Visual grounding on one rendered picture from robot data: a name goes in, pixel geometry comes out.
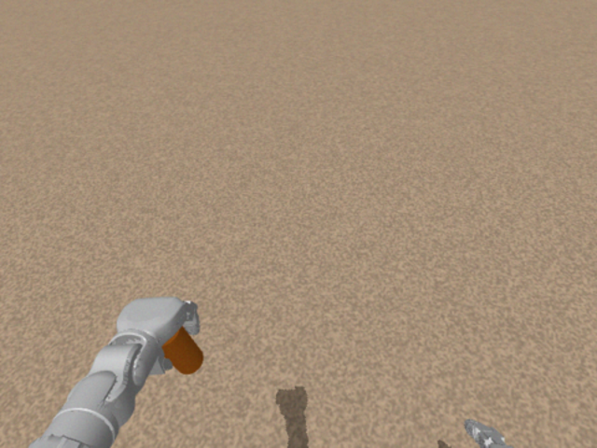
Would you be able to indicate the left robot hand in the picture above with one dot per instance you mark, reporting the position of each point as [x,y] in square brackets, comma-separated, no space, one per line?
[161,318]

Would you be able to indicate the right robot hand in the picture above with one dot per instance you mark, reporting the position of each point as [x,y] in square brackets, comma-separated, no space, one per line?
[484,436]

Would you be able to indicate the can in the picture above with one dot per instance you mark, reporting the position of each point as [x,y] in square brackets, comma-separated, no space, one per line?
[185,355]

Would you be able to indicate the left robot arm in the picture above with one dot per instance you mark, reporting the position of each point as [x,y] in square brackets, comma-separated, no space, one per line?
[104,400]

